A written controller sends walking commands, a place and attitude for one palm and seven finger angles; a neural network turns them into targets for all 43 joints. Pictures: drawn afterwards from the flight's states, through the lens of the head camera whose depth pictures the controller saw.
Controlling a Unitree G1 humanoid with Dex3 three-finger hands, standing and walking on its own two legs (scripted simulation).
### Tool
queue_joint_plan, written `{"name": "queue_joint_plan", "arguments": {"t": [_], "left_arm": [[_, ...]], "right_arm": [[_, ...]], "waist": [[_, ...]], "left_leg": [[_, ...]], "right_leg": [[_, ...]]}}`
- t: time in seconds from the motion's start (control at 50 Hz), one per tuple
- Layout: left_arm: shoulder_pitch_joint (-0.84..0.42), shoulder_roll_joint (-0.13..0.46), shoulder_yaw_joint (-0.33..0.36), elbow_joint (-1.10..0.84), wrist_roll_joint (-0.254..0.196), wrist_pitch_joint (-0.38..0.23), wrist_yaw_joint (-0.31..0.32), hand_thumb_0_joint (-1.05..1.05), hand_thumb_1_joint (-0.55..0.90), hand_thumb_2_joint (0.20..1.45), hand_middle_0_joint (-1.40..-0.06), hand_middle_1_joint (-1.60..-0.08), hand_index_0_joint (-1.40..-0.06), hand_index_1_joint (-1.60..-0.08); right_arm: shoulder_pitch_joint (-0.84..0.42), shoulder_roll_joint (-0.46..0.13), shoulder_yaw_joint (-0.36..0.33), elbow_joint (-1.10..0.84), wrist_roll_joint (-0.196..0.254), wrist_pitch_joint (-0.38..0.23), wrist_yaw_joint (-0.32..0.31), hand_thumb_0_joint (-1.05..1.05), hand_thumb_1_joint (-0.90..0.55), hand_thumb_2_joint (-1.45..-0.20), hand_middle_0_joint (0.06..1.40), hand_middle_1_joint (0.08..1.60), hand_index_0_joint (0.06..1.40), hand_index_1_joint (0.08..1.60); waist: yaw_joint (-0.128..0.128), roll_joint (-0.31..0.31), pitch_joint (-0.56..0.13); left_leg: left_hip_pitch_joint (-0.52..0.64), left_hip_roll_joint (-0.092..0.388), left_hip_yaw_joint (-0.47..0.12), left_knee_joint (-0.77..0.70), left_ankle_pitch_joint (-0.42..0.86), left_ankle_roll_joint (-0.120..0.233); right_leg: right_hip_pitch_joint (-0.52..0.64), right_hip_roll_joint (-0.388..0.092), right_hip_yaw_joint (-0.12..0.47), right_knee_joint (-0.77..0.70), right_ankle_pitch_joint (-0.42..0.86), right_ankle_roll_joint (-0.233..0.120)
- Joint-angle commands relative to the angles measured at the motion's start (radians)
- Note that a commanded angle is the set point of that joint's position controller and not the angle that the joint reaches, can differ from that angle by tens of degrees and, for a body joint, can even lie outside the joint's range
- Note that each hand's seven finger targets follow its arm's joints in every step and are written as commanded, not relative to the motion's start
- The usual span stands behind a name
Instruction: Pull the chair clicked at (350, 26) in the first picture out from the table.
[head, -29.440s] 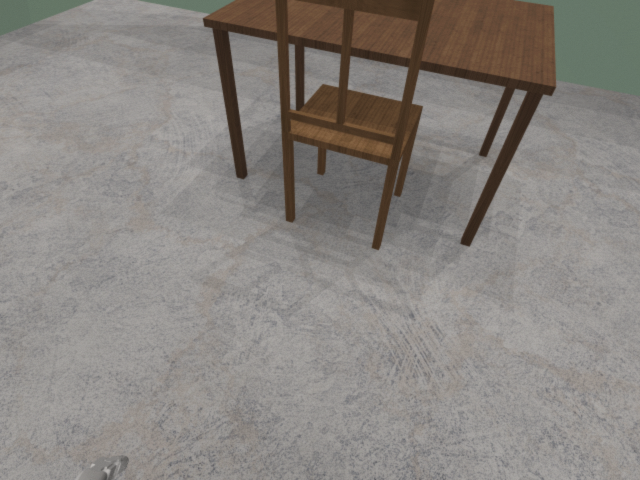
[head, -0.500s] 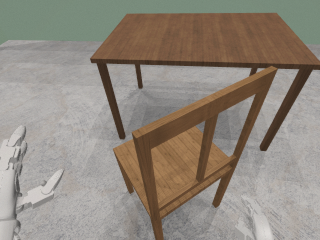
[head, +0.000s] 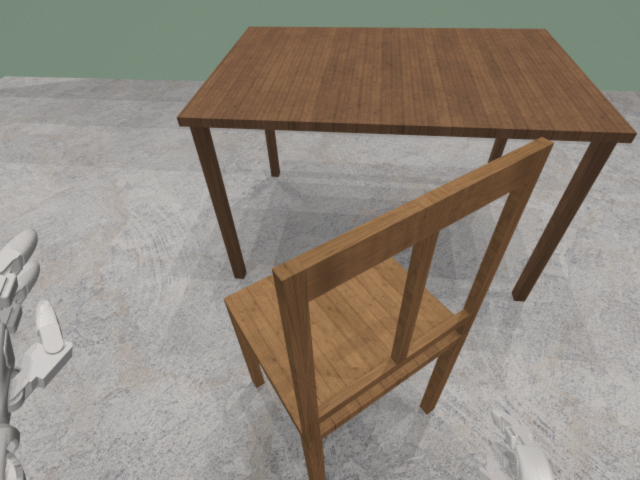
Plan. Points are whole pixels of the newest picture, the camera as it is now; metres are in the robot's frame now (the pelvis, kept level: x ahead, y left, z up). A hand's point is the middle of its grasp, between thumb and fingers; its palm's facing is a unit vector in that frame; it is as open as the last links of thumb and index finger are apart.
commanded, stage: step back with the hand held close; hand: left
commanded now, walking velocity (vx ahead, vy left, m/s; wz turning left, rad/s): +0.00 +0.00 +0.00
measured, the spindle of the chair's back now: (410, 306) +0.41 -0.09 -0.05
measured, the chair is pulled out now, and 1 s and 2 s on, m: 0.46 0.46 0.46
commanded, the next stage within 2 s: none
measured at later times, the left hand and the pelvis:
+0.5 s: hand (62, 373) +0.17 +0.26 +0.15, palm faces +0.35 -0.76 -0.54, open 7.4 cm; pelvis -0.04 +0.01 +0.00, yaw -1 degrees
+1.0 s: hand (19, 432) +0.11 +0.25 +0.17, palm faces +0.44 -0.73 -0.52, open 7.4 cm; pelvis -0.10 -0.01 -0.01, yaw +1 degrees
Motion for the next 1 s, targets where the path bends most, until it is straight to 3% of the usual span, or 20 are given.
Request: {"name": "queue_joint_plan", "arguments": {"t": [0.0, 0.04, 0.1, 0.12, 0.14, 0.16, 0.2, 0.26, 0.32, 0.38, 0.44, 0.54, 0.58, 0.66, 0.72, 0.74, 0.82, 0.88, 0.94, 0.98], "left_arm": [[-0.060, 0.157, 0.132, -0.141, -0.006, -0.064, 0.026, 0.000, 0.900, 0.900, -0.200, -0.300, -0.200, -0.300], [-0.075, 0.140, 0.118, -0.111, -0.009, -0.061, 0.017, 0.000, 0.900, 0.900, -0.200, -0.300, -0.200, -0.300], [-0.145, 0.139, 0.093, -0.152, -0.009, -0.072, 0.010, 0.000, 0.900, 0.900, -0.200, -0.300, -0.200, -0.300], [-0.309, 0.331, 0.275, -0.231, -0.012, -0.130, 0.015, 0.000, 0.900, 0.900, -0.200, -0.300, -0.200, -0.300], [-0.319, 0.338, 0.279, -0.200, -0.003, -0.150, 0.011, 0.000, 0.900, 0.900, -0.200, -0.300, -0.200, -0.300], [-0.216, 0.269, 0.242, -0.125, -0.003, -0.146, 0.008, 0.000, 0.900, 0.900, -0.200, -0.300, -0.200, -0.300], [-0.100, 0.183, 0.175, -0.104, 0.003, -0.138, -0.002, 0.000, 0.900, 0.900, -0.200, -0.300, -0.200, -0.300], [0.003, 0.152, 0.153, -0.134, 0.010, -0.138, -0.002, 0.000, 0.900, 0.900, -0.200, -0.300, -0.200, -0.300], [0.046, 0.194, 0.195, -0.201, 0.018, -0.142, 0.010, 0.000, 0.900, 0.900, -0.200, -0.300, -0.200, -0.300], [0.058, 0.246, 0.246, -0.265, 0.013, -0.153, 0.024, 0.000, 0.900, 0.900, -0.200, -0.300, -0.200, -0.300], [0.062, 0.282, 0.284, -0.299, 0.009, -0.159, 0.035, 0.000, 0.900, 0.900, -0.200, -0.300, -0.200, -0.300], [0.077, 0.224, 0.249, -0.251, 0.011, -0.151, 0.037, 0.000, 0.900, 0.900, -0.200, -0.300, -0.200, -0.300], [0.056, 0.202, 0.225, -0.229, 0.016, -0.144, 0.038, 0.000, 0.900, 0.900, -0.200, -0.300, -0.200, -0.300], [-0.005, 0.188, 0.193, -0.191, 0.027, -0.131, 0.041, 0.000, 0.900, 0.900, -0.200, -0.300, -0.200, -0.300], [-0.064, 0.206, 0.183, -0.208, 0.037, -0.132, 0.044, 0.000, 0.900, 0.900, -0.200, -0.300, -0.200, -0.300], [-0.079, 0.237, 0.204, -0.228, 0.039, -0.133, 0.048, 0.000, 0.900, 0.900, -0.200, -0.300, -0.200, -0.300], [-0.078, 0.246, 0.212, -0.265, 0.042, -0.145, 0.056, 0.000, 0.900, 0.900, -0.200, -0.300, -0.200, -0.300], [-0.034, 0.261, 0.244, -0.316, 0.041, -0.161, 0.059, 0.000, 0.900, 0.900, -0.200, -0.300, -0.200, -0.300], [0.031, 0.271, 0.276, -0.316, 0.038, -0.164, 0.058, 0.000, 0.900, 0.900, -0.200, -0.300, -0.200, -0.300], [0.052, 0.254, 0.279, -0.290, 0.041, -0.169, 0.056, 0.000, 0.900, 0.900, -0.200, -0.300, -0.200, -0.300]], "right_arm": [[-0.130, -0.090, -0.025, -0.159, 0.006, -0.044, 0.000, 0.000, -0.900, -0.900, 0.200, 0.300, 0.200, 0.300], [-0.138, -0.097, -0.026, -0.162, 0.009, -0.033, 0.001, 0.000, -0.900, -0.900, 0.200, 0.300, 0.200, 0.300], [-0.140, -0.104, -0.024, -0.174, 0.006, -0.029, 0.004, 0.000, -0.900, -0.900, 0.200, 0.300, 0.200, 0.300], [-0.124, -0.127, -0.037, -0.191, 0.012, -0.015, 0.003, 0.000, -0.900, -0.900, 0.200, 0.300, 0.200, 0.300], [-0.119, -0.112, -0.030, -0.175, 0.011, -0.009, -0.001, 0.000, -0.900, -0.900, 0.200, 0.300, 0.200, 0.300], [-0.126, -0.105, -0.031, -0.174, 0.009, -0.007, -0.002, 0.000, -0.900, -0.900, 0.200, 0.300, 0.200, 0.300], [-0.130, -0.114, -0.032, -0.190, 0.002, 0.006, 0.008, 0.000, -0.900, -0.900, 0.200, 0.300, 0.200, 0.300], [-0.142, -0.115, -0.034, -0.205, -0.003, 0.026, 0.019, 0.000, -0.900, -0.900, 0.200, 0.300, 0.200, 0.300], [-0.147, -0.110, -0.044, -0.223, -0.005, 0.045, 0.020, 0.000, -0.900, -0.900, 0.200, 0.300, 0.200, 0.300], [-0.149, -0.096, -0.046, -0.236, 0.002, 0.052, 0.009, 0.000, -0.900, -0.900, 0.200, 0.300, 0.200, 0.300], [-0.150, -0.091, -0.050, -0.236, 0.007, 0.053, -0.003, 0.000, -0.900, -0.900, 0.200, 0.300, 0.200, 0.300], [-0.135, -0.094, -0.052, -0.226, 0.003, 0.046, -0.011, 0.000, -0.900, -0.900, 0.200, 0.300, 0.200, 0.300], [-0.122, -0.102, -0.051, -0.224, 0.000, 0.045, -0.010, 0.000, -0.900, -0.900, 0.200, 0.300, 0.200, 0.300], [-0.101, -0.100, -0.048, -0.223, 0.000, 0.042, -0.011, 0.000, -0.900, -0.900, 0.200, 0.300, 0.200, 0.300], [-0.093, -0.108, -0.044, -0.228, -0.006, 0.036, -0.005, 0.000, -0.900, -0.900, 0.200, 0.300, 0.200, 0.300], [-0.096, -0.107, -0.043, -0.223, -0.006, 0.035, -0.008, 0.000, -0.900, -0.900, 0.200, 0.300, 0.200, 0.300], [-0.094, -0.108, -0.032, -0.237, -0.010, 0.028, -0.004, 0.000, -0.900, -0.900, 0.200, 0.300, 0.200, 0.300], [-0.087, -0.114, -0.035, -0.241, -0.007, 0.021, -0.003, 0.000, -0.900, -0.900, 0.200, 0.300, 0.200, 0.300], [-0.097, -0.113, -0.048, -0.236, -0.004, 0.020, 0.003, 0.000, -0.900, -0.900, 0.200, 0.300, 0.200, 0.300], [-0.094, -0.115, -0.056, -0.236, -0.007, 0.016, 0.007, 0.000, -0.900, -0.900, 0.200, 0.300, 0.200, 0.300]], "waist": [[0.001, 0.002, -0.035], [-0.001, -0.041, 0.013], [-0.005, -0.036, -0.011], [-0.023, -0.028, 0.071], [-0.026, -0.014, 0.067], [-0.026, -0.049, 0.068], [-0.030, -0.036, 0.002], [-0.031, 0.026, -0.093], [-0.032, -0.034, -0.165], [-0.032, -0.052, -0.208], [-0.034, -0.013, -0.213], [-0.037, 0.058, -0.140], [-0.039, 0.056, -0.099], [-0.042, -0.030, -0.026], [-0.045, -0.115, 0.010], [-0.043, -0.126, 0.010], [-0.042, -0.086, -0.035], [-0.042, 0.001, -0.085], [-0.039, 0.029, -0.133], [-0.039, 0.045, -0.138]], "left_leg": [[-0.159, 0.012, 0.016, -0.073, 0.426, -0.004], [-0.189, 0.016, 0.008, -0.087, 0.381, -0.003], [-0.181, 0.009, 0.010, -0.093, 0.338, 0.005], [-0.244, 0.048, 0.001, -0.090, 0.233, 0.033], [-0.257, 0.041, -0.015, -0.098, 0.171, 0.032], [-0.259, 0.038, -0.013, -0.095, 0.175, 0.032], [-0.229, 0.042, -0.007, -0.086, 0.257, 0.030], [-0.216, 0.066, -0.011, -0.078, 0.406, 0.029], [-0.225, 0.074, -0.018, -0.043, 0.476, 0.023], [-0.248, 0.076, -0.027, -0.020, 0.475, 0.016], [-0.282, 0.081, -0.041, -0.010, 0.468, 0.014], [-0.362, 0.104, -0.060, -0.050, 0.367, 0.027], [-0.430, 0.110, -0.060, -0.061, 0.261, 0.035], [-0.528, 0.077, -0.045, -0.053, -0.009, 0.042], [-0.488, 0.030, -0.030, 0.012, -0.131, 0.042], [-0.461, 0.027, -0.027, 0.024, -0.135, 0.043], [-0.451, 0.025, -0.039, 0.019, -0.168, 0.053], [-0.510, 0.051, -0.072, -0.050, -0.162, 0.061], [-0.544, 0.078, -0.080, -0.050, 0.000, 0.057], [-0.614, 0.086, -0.072, -0.057, -0.061, 0.062]], "right_leg": [[0.145, -0.008, 0.009, -0.024, 0.244, -0.046], [0.125, -0.003, 0.007, -0.028, 0.203, -0.048], [0.125, -0.007, 0.011, -0.031, 0.175, -0.044], [0.068, -0.051, 0.123, -0.074, 0.222, -0.045], [0.074, -0.068, 0.131, -0.079, 0.205, -0.054], [0.077, -0.068, 0.127, -0.080, 0.212, -0.054], [0.112, -0.071, 0.120, -0.055, 0.287, -0.049], [0.158, -0.075, 0.088, -0.002, 0.388, -0.038], [0.186, -0.083, 0.084, 0.024, 0.455, -0.036], [0.198, -0.097, 0.090, 0.054, 0.496, -0.039], [0.193, -0.100, 0.094, 0.080, 0.506, -0.041], [0.139, -0.065, 0.074, 0.107, 0.361, -0.025], [0.129, -0.055, 0.082, 0.115, 0.282, -0.024], [0.092, -0.070, 0.135, 0.053, 0.110, -0.028], [-0.039, -0.105, 0.212, -0.093, -0.133, -0.042], [-0.068, -0.115, 0.223, -0.130, -0.189, -0.047], [-0.079, -0.111, 0.202, -0.154, -0.329, -0.036], [0.028, -0.073, 0.152, -0.065, -0.214, -0.021], [0.127, -0.055, 0.117, 0.030, 0.053, -0.015], [0.165, -0.056, 0.128, 0.066, 0.062, -0.014]]}}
